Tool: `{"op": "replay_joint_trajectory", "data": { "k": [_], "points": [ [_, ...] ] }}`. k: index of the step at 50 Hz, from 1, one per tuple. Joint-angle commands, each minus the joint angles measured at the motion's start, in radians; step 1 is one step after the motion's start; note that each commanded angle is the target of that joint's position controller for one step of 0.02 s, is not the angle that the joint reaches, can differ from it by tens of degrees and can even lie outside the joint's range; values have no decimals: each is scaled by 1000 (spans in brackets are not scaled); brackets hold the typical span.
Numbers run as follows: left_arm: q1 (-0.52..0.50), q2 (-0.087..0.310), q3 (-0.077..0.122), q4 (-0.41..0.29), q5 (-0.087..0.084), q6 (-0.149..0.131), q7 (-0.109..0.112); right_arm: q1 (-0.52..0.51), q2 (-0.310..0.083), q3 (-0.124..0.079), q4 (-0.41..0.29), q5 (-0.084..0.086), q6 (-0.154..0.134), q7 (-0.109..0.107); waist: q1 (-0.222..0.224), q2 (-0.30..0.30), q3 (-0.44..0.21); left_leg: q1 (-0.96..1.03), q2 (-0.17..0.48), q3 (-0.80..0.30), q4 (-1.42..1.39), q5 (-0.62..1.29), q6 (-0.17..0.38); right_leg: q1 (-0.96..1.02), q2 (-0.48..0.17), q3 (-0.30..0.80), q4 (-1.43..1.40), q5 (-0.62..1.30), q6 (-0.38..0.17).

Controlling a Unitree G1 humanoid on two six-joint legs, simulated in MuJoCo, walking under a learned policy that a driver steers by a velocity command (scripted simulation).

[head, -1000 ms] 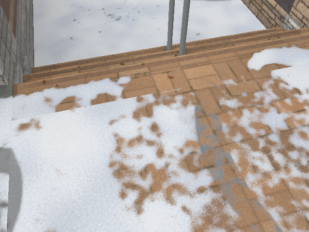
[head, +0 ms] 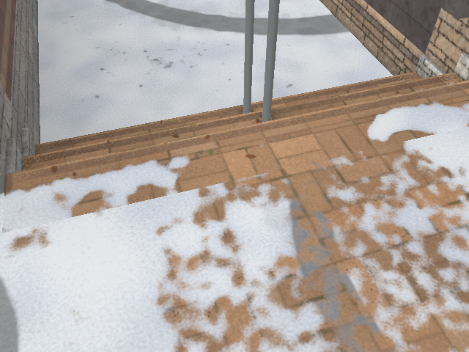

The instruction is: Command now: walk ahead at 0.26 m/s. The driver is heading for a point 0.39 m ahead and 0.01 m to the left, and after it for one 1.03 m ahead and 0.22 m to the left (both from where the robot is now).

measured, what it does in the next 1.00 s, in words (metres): walks ahead: right foot, then left foot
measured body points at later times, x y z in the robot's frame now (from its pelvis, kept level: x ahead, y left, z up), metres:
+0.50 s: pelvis +0.19 -0.01 +0.00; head +0.22 -0.01 +0.45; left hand +0.42 +0.21 -0.10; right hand +0.11 -0.26 -0.14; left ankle +0.03 +0.11 -0.73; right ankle +0.37 -0.13 -0.71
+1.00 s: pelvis +0.33 -0.05 +0.01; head +0.34 -0.04 +0.46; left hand +0.43 +0.20 -0.14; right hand +0.41 -0.31 -0.13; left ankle +0.35 +0.10 -0.73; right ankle +0.37 -0.13 -0.73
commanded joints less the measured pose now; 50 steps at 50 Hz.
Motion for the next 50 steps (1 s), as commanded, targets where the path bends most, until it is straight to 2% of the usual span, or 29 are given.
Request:
{"op": "replay_joint_trajectory", "data": {
  "k": [1,3,4,5,6,7,9,11,13,17,21,23,25,26,27,28,29,30,31,32,33,35,38,41,44,47,48,49,50],
  "points": [
    [-5,169,36,-37,-8,-32,-1,-79,-64,-12,-80,12,-64,24,-27,-162,211,-120,40,12,16,-29,37,-132,-279,325,-304,-153,-189],
    [-47,157,32,-56,-5,-35,-17,70,-75,-29,-16,14,-73,25,-82,-113,155,146,-9,54,-124,15,40,-225,-166,175,-170,-31,-124],
    [-85,145,26,-77,-1,-42,-21,186,-125,-49,17,12,-75,24,-129,-26,110,295,41,-57,-185,52,65,-315,-93,88,17,153,-84],
    [-85,71,8,-113,2,-57,-20,309,-231,-78,41,16,-77,28,-153,251,37,457,234,-434,-349,-32,186,-497,54,-74,365,140,-5],
    [-129,87,9,-139,-4,-72,-20,364,-207,-60,48,1,-94,42,-167,294,-6,505,390,-758,-486,-40,272,-630,79,34,635,-140,-9],
    [-128,115,19,-143,-27,-80,-28,265,-147,-35,26,-10,-108,40,-102,178,44,450,412,-690,-465,-41,251,-696,5,103,757,-104,-47],
    [-128,114,22,-129,-26,-85,-38,145,-104,-16,-24,-13,-115,44,-53,68,83,366,329,-460,-479,32,189,-698,-75,87,728,78,-91],
    [-142,128,37,-127,-7,-76,-42,141,-72,1,-29,-19,-105,41,-36,80,78,320,259,-299,-501,202,145,-630,-109,60,623,171,-82],
    [-171,101,35,-133,-1,-65,-48,192,-89,1,-20,-19,-94,30,-40,76,75,324,236,-219,-509,336,147,-636,-104,21,544,211,-52],
    [-360,62,13,-207,5,-59,-48,221,-150,-12,-23,-23,-87,5,-77,61,117,262,225,-145,-554,352,145,-622,-77,-17,251,352,2],
    [-461,87,6,-243,-5,-59,-63,267,-157,-21,-7,-7,-87,2,-96,88,141,256,238,-103,-566,323,137,-534,-42,-36,92,445,-3],
    [-478,102,7,-260,0,-64,-72,257,-152,-24,0,-5,-79,0,-75,88,149,303,250,-82,-509,477,113,-505,-27,-27,35,441,-30],
    [-393,148,26,-244,9,-70,-77,225,-173,-32,-8,-13,-68,-2,-15,119,65,351,250,-62,-380,760,75,-363,13,-36,19,428,-61],
    [-269,180,44,-204,15,-72,-75,198,-172,-32,-18,-14,-61,-3,50,126,-15,344,218,-40,-247,890,47,-210,47,-53,12,449,-82],
    [-136,218,60,-161,20,-70,-70,194,-158,-26,-28,-16,-58,-3,109,108,-99,279,163,-14,-67,870,7,-18,34,-48,-10,568,-104],
    [-5,295,71,-134,42,-66,-59,221,-119,-11,-57,-41,-58,-4,117,-57,-245,64,78,19,248,455,-39,272,-178,174,50,897,-162],
    [-3,325,63,-130,51,-60,-66,416,20,26,-18,-25,-69,5,26,-304,-435,-176,-86,-63,612,-324,-87,505,-427,557,-31,1029,-364],
    [-45,256,50,-144,29,-54,-72,388,-80,2,6,-7,-78,7,49,-165,-426,-174,-45,-190,704,-297,-81,378,-374,559,-107,879,-337],
    [-159,209,34,-163,17,-53,-69,276,-116,-9,-27,12,-78,5,26,-117,-250,-241,8,-130,696,-237,-74,221,-328,390,-130,791,-290],
    [-245,172,20,-178,20,-53,-68,211,-118,-11,-40,6,-71,-7,-3,-25,-168,-221,62,-96,636,-158,-77,75,-280,302,-167,747,-252],
    [-288,141,9,-181,27,-56,-68,180,-124,-22,-45,-6,-58,-18,-24,-14,-114,-177,92,-91,578,-111,-79,-47,-245,232,-198,744,-236],
    [-306,117,-1,-160,54,-60,-70,213,-86,-23,-40,-15,-30,-25,-68,-63,-103,-30,115,-88,480,-48,-76,-195,-198,150,-245,731,-225],
    [-315,139,-2,-142,62,-61,-58,185,-59,-18,-54,-21,-9,-38,-84,-87,-92,26,114,-67,257,-25,-87,-261,-174,91,-274,680,-242],
    [-295,174,5,-135,50,-42,-40,104,-84,-21,-71,-24,10,-42,-53,-84,-97,62,111,-59,102,54,-89,-262,-176,120,-314,347,-232],
    [-294,169,0,-128,38,-21,-29,59,-94,-26,-73,-25,16,-38,-51,-80,-35,96,97,-41,-22,114,-80,-296,-165,153,-343,37,-201],
    [-237,129,-16,-103,28,-10,-27,58,-96,-23,-62,-45,6,-33,-54,-22,12,183,121,-59,-221,231,-46,-315,-106,139,-300,-85,-116],
    [-215,132,-14,-101,33,-11,-29,59,-132,-27,-63,-42,3,-35,-26,25,24,183,154,-83,-229,268,-29,-315,-63,110,-256,-52,-87],
    [-185,136,-8,-103,30,-5,-25,45,-175,-42,-40,-25,0,-30,12,132,41,87,125,-75,-230,129,-13,-263,-5,39,-244,14,-69],
    [-208,147,-7,-101,35,0,-20,33,-125,-34,-41,-23,-8,-25,-8,113,39,35,111,-72,-259,86,-22,-190,1,22,-199,71,-60]
  ]
}}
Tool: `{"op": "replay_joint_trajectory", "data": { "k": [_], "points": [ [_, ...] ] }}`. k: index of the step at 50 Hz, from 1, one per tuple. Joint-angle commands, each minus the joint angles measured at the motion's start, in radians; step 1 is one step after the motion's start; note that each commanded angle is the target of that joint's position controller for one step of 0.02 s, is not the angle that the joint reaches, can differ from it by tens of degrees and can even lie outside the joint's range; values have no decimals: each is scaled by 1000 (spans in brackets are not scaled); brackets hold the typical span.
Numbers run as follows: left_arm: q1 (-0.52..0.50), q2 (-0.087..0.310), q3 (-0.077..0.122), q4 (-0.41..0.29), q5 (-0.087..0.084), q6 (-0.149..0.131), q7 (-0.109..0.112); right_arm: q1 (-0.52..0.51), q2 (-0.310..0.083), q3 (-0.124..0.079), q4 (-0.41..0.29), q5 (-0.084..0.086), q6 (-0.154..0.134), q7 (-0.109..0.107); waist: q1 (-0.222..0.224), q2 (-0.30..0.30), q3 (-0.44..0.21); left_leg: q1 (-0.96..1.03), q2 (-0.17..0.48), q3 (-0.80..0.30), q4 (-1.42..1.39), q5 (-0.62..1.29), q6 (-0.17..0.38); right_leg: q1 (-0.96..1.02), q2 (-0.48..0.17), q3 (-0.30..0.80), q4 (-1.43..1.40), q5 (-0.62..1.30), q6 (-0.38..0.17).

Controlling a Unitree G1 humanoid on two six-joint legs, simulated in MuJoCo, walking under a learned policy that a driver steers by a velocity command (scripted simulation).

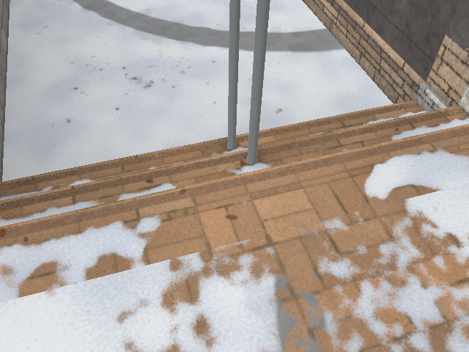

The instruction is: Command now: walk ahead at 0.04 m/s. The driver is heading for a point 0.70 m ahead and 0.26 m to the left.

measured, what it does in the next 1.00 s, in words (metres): stands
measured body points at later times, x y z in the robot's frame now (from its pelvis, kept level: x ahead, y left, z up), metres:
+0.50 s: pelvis +0.04 +0.01 +0.00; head +0.05 +0.01 +0.45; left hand +0.12 +0.26 -0.14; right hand +0.08 -0.24 -0.15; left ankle +0.02 +0.15 -0.74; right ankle +0.04 -0.08 -0.74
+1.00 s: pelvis +0.03 +0.00 +0.00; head +0.04 +0.00 +0.45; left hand +0.09 +0.25 -0.15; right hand +0.04 -0.24 -0.15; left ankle +0.02 +0.15 -0.74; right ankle +0.04 -0.08 -0.74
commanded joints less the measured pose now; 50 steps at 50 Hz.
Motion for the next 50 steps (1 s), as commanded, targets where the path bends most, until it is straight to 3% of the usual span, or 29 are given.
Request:
{"op": "replay_joint_trajectory", "data": {
  "k": [1,6,14,30,50],
  "points": [
    [13,113,23,-39,-1,4,12,36,-100,-21,0,0,-20,5,10,100,23,-12,22,-28,-134,-21,56,18,-95,102,-88,-129,0],
    [15,104,22,-21,-3,10,10,38,-106,-20,20,7,-37,5,2,51,-33,54,10,-15,-99,160,43,75,-99,88,-30,88,-13],
    [12,103,25,6,-10,25,11,51,-102,-14,48,8,-27,1,-6,6,-28,73,-3,2,-83,203,45,102,-104,90,-3,180,-9],
    [12,102,26,48,-10,29,19,52,-80,-10,85,5,-11,-8,-8,1,18,79,-18,20,-107,115,32,82,-116,114,-38,92,-8],
    [44,87,26,64,-11,27,21,106,-64,-4,118,6,-18,-15,-5,-3,36,59,-16,24,-122,68,26,69,-121,133,-83,-8,-14]
  ]
}}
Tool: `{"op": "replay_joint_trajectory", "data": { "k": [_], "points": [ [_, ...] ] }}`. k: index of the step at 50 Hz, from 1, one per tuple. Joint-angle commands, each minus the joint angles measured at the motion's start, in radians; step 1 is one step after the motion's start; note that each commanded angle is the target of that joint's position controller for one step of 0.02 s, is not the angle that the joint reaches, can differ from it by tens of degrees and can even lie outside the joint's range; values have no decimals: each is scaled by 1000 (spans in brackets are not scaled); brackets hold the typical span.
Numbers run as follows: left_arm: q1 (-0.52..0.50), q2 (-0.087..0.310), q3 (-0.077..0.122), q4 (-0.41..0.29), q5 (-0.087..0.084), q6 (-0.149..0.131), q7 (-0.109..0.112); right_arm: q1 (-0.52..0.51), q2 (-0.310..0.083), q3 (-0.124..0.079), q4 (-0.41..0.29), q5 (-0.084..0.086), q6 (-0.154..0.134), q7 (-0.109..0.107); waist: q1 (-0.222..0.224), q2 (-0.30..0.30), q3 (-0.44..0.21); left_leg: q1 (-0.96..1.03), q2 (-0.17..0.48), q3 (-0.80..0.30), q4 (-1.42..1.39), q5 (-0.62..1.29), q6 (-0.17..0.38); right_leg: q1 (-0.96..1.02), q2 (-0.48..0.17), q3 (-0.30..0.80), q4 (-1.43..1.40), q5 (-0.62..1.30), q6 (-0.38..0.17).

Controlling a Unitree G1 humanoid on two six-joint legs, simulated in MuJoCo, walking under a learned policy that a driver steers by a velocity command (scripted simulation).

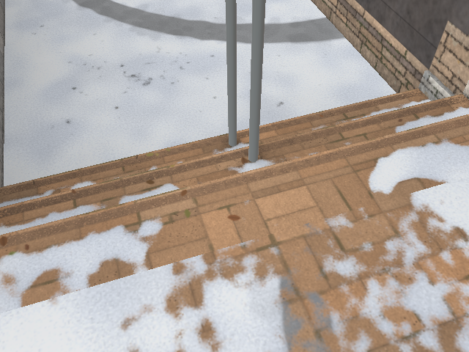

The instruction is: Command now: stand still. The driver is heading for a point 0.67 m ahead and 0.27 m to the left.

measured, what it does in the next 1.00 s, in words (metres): walks ahead: left foot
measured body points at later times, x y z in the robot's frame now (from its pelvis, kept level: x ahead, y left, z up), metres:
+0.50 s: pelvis +0.02 +0.01 +0.00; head +0.02 +0.02 +0.45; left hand +0.03 +0.27 -0.15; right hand +0.03 -0.24 -0.15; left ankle -0.02 +0.13 -0.69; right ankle +0.01 -0.08 -0.74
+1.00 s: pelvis +0.19 +0.09 +0.01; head +0.20 +0.11 +0.46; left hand +0.35 +0.34 -0.12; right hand +0.10 -0.13 -0.13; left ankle +0.09 +0.17 -0.74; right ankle +0.36 -0.08 -0.67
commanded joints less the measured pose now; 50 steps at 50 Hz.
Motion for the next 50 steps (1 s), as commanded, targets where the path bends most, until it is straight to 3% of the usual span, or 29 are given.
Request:
{"op": "replay_joint_trajectory", "data": {
  "k": [1,16,18,19,21,23,25,27,29,31,33,34,35,36,37,38,39,40,42,46,50],
  "points": [
    [18,103,16,-29,-1,-7,3,53,-91,-13,-15,0,-7,-3,1,-4,-1,-44,11,-6,-59,91,26,15,-92,105,-113,59,-24],
    [43,96,17,-30,-2,-7,4,85,-83,-12,-9,2,-9,-5,2,0,0,-48,12,-7,-61,101,26,23,-88,100,-105,96,-26],
    [75,112,25,-18,-10,-2,7,104,-72,-13,1,8,-7,-7,10,-26,-11,-70,-30,44,-1,-89,35,25,-84,114,-133,-212,-47],
    [95,145,37,-17,-18,-1,9,87,-74,-15,-13,12,-9,-8,22,-64,12,-134,-52,74,75,-190,45,14,-124,176,-169,-412,-78],
    [165,200,58,-13,-22,-12,10,20,-64,-12,-57,14,-27,-2,56,-156,63,-284,-37,76,283,-221,68,14,-311,439,-304,-647,-179],
    [184,201,65,-22,-4,-42,11,-35,-86,-24,-88,27,-49,14,66,-139,98,-445,31,-15,543,-285,92,44,-420,588,-363,-570,-247],
    [137,164,56,-47,-16,-68,7,-11,-92,-35,-87,35,-70,30,23,-78,69,-527,80,-53,594,-230,111,107,-395,521,-343,-447,-212],
    [111,151,53,-64,-26,-70,4,-31,-92,-41,-90,35,-85,35,16,-73,42,-455,77,-16,431,-168,102,94,-319,368,-338,-306,-154],
    [109,182,60,-69,-26,-63,4,-28,-61,-35,-87,32,-91,41,3,-101,18,-282,34,42,280,-123,84,-4,-253,246,-315,-231,-134],
    [104,209,67,-71,-40,-55,1,29,-56,-36,-67,31,-88,46,-36,-101,13,-101,-17,108,137,-15,71,-116,-228,191,-259,-266,-133],
    [104,182,60,-75,-45,-52,-4,153,-72,-47,-20,28,-77,44,-83,-68,0,85,-61,137,91,6,68,-240,-198,167,-148,-325,-113],
    [78,132,45,-86,-35,-57,-8,232,-97,-56,-3,27,-77,43,-121,-1,0,176,-8,46,33,-36,91,-318,-155,117,21,-262,-78],
    [60,44,21,-107,-11,-64,-18,340,-188,-73,-2,19,-81,37,-142,253,-45,249,229,-297,-121,-189,164,-438,-69,-22,455,-231,-3],
    [60,34,24,-147,-29,-84,-18,384,-251,-73,0,-1,-99,53,-120,347,-50,285,380,-729,-303,-451,304,-647,9,59,696,-323,-12],
    [23,88,31,-162,-50,-100,-20,295,-206,-55,-17,-2,-118,62,-83,206,25,222,395,-740,-314,-551,310,-737,-69,133,826,-246,-37],
    [8,119,36,-169,-51,-108,-26,210,-157,-38,-46,3,-128,70,-54,136,61,183,351,-615,-300,-476,271,-766,-108,138,837,-128,-56],
    [24,122,40,-153,-38,-110,-24,139,-142,-28,-68,4,-128,78,-22,90,54,142,295,-482,-300,-324,235,-718,-140,128,798,-34,-54],
    [26,134,48,-147,-23,-109,-21,102,-135,-24,-83,4,-126,80,-5,83,51,105,255,-380,-308,-190,208,-664,-162,126,718,29,-45],
    [21,124,53,-136,-20,-96,-24,146,-105,-14,-74,-4,-120,74,-9,101,39,81,193,-234,-321,21,186,-583,-169,94,630,108,-20],
    [-111,84,48,-182,-15,-82,-28,231,-126,-17,-65,-4,-111,48,-35,62,44,130,172,-127,-327,297,200,-615,-154,61,444,217,20],
    [-261,61,36,-230,-25,-85,-44,267,-132,-18,-72,2,-104,36,-68,76,69,133,153,-60,-363,304,189,-536,-117,20,220,330,27]
  ]
}}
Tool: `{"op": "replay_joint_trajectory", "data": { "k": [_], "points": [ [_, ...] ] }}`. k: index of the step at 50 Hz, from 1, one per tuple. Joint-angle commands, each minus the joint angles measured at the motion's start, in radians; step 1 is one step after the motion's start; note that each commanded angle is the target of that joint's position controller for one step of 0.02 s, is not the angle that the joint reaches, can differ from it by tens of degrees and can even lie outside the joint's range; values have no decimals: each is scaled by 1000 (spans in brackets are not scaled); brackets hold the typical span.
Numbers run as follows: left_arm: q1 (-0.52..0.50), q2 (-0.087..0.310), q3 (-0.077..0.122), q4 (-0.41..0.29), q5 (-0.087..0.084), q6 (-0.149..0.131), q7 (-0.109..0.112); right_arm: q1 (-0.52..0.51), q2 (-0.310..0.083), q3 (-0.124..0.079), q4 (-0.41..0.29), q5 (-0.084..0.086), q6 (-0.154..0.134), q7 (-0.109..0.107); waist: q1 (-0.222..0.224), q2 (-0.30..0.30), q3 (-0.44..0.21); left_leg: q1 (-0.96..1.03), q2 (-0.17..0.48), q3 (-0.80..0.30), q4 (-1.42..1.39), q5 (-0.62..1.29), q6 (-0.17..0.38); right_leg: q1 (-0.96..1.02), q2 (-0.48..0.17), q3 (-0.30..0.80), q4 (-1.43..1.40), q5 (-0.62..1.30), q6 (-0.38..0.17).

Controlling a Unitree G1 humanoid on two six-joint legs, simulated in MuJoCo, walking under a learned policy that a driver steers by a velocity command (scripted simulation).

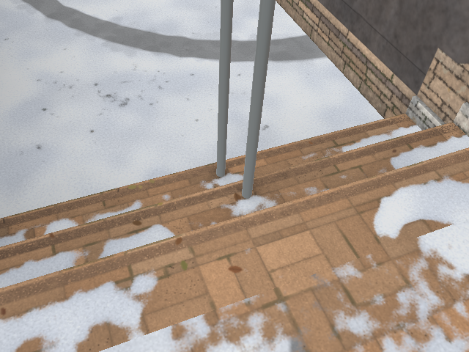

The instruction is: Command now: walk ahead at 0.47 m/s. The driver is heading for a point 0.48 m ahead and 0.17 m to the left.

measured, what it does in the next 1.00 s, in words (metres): walks ahead, turning left: right foot, then left foot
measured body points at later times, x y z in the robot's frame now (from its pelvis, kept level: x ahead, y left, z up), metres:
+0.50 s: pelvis +0.30 -0.04 +0.00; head +0.31 -0.04 +0.45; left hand +0.28 +0.22 -0.15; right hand +0.46 -0.29 -0.12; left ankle +0.39 +0.15 -0.66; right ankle +0.28 -0.13 -0.75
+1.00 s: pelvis +0.49 +0.05 -0.01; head +0.53 +0.07 +0.43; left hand +0.52 +0.33 -0.15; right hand +0.66 -0.16 -0.14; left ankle +0.55 +0.14 -0.75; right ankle +0.56 -0.11 -0.71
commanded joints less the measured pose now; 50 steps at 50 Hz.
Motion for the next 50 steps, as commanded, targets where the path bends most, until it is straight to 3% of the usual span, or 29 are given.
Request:
{"op": "replay_joint_trajectory", "data": {
  "k": [1,6,8,9,10,11,12,13,14,15,16,18,21,26,28,31,33,35,36,37,38,39,40,41,42,44,45,48,50],
  "points": [
    [-179,13,-8,-94,-6,-14,-14,50,-170,-32,-33,7,-4,-13,-3,115,140,-41,232,-114,-112,309,95,-27,32,-42,-139,75,2],
    [-269,22,-15,-145,-10,-31,-46,73,-186,-47,-22,15,17,-16,7,122,165,108,287,-89,-26,500,99,-4,57,-58,-251,-15,-47],
    [-186,71,7,-136,-7,-37,-46,47,-214,-57,-34,13,24,-18,69,166,86,138,295,-92,100,858,83,170,114,-88,-256,-91,-77],
    [-46,114,29,-103,-9,-38,-39,24,-218,-58,-40,13,31,-17,145,190,1,120,276,-82,253,1014,69,354,148,-105,-270,-97,-102],
    [160,167,54,-47,-8,-36,-28,-20,-215,-53,-61,9,31,-12,241,192,-118,-45,234,-73,476,949,40,672,100,-48,-253,-48,-140],
    [344,266,80,-14,22,-30,-14,35,-128,-29,-92,2,19,-1,240,19,-312,-436,110,-37,862,504,-14,1118,-182,307,-230,-120,-254],
    [372,226,61,3,21,-22,-15,106,-51,-4,-70,28,-6,8,202,-177,-482,-632,-25,-159,1150,-293,-33,1258,-354,725,-407,-253,-344],
    [296,153,40,-4,16,-19,-14,9,-160,-39,-91,62,-24,9,210,-115,-342,-719,39,-237,1233,-270,-12,1122,-303,628,-459,-307,-282],
    [197,105,27,-24,11,-21,-11,-84,-192,-50,-126,76,-27,1,181,-73,-176,-751,93,-184,1222,-197,-1,936,-275,447,-483,-265,-235],
    [126,72,16,-25,16,-33,-17,-131,-179,-54,-139,65,-22,-11,141,17,-78,-709,138,-167,1158,-117,3,751,-238,330,-531,-203,-203],
    [86,37,8,-20,24,-46,-22,-127,-168,-67,-137,49,-4,-21,101,11,-38,-644,172,-169,1099,-67,10,634,-197,232,-565,-178,-171],
    [79,25,9,3,34,-49,-23,-64,-104,-66,-127,49,33,-22,56,-38,7,-563,193,-172,1055,-36,20,506,-158,120,-623,-183,-154],
    [92,64,19,22,36,-53,-5,-139,-113,-74,-176,41,60,-26,41,-36,73,-653,205,-181,977,54,9,463,-158,14,-670,-104,-158],
    [148,103,28,27,43,-43,24,-294,-110,-67,-242,26,50,8,71,-5,98,-712,185,-132,687,311,-6,538,-130,-138,-655,23,-127],
    [197,119,32,32,32,-36,31,-384,-96,-55,-277,23,51,25,107,12,119,-718,174,-79,595,341,-2,587,-145,-169,-642,31,-122],
    [256,135,35,49,15,-7,36,-460,-82,-43,-326,12,52,44,127,20,147,-690,124,-17,474,275,11,660,-167,-197,-538,276,-115],
    [254,168,43,46,3,10,36,-428,-121,-56,-343,14,52,51,96,-40,87,-594,71,14,444,185,35,720,-180,-201,-430,514,-96],
    [202,178,43,35,-10,21,39,-215,-195,-93,-294,8,48,52,-28,-35,-32,-324,-10,43,319,269,74,727,-131,-216,-163,604,-41],
    [235,164,37,36,3,16,37,-138,-280,-120,-280,5,48,35,-54,37,-105,-103,49,-46,301,656,110,589,-68,-233,66,379,20],
    [334,38,-1,18,53,2,21,-104,-363,-123,-274,-17,54,18,23,303,-256,268,339,-382,433,1262,283,234,82,-206,491,-626,90],
    [424,53,-9,61,2,-16,1,-42,-306,-93,-266,-16,51,34,5,249,-513,368,479,-623,347,1227,414,191,126,63,669,-793,92],
    [316,101,9,42,-35,-13,0,-94,-258,-84,-275,-6,56,38,-11,156,-430,263,414,-501,304,1088,357,169,73,99,660,-738,82],
    [228,86,7,12,-36,-5,9,-176,-217,-74,-275,12,58,37,5,120,-276,140,366,-402,279,915,298,95,39,68,592,-682,76],
    [183,85,11,15,-17,8,27,-246,-179,-60,-282,14,55,33,28,48,-174,-20,328,-345,233,812,258,116,12,61,518,-622,76],
    [198,76,14,21,-4,31,42,-297,-167,-55,-286,4,50,33,71,51,-128,-155,299,-291,191,746,241,191,-5,58,459,-574,76],
    [241,53,13,31,6,67,53,-345,-168,-55,-291,-30,39,38,111,74,-104,-301,278,-248,139,681,234,315,-5,49,349,-517,75],
    [248,43,12,32,9,77,59,-359,-170,-55,-288,-35,35,37,124,87,-102,-338,265,-220,127,668,231,353,-3,44,274,-503,75],
    [208,37,4,24,16,92,67,-364,-175,-55,-270,-29,38,20,119,121,-123,-345,239,-183,109,521,203,415,7,35,63,-406,72],
    [187,53,5,24,14,103,64,-362,-176,-54,-258,-21,51,8,107,140,-120,-355,235,-194,80,273,185,452,15,24,-13,-348,70]
  ]
}}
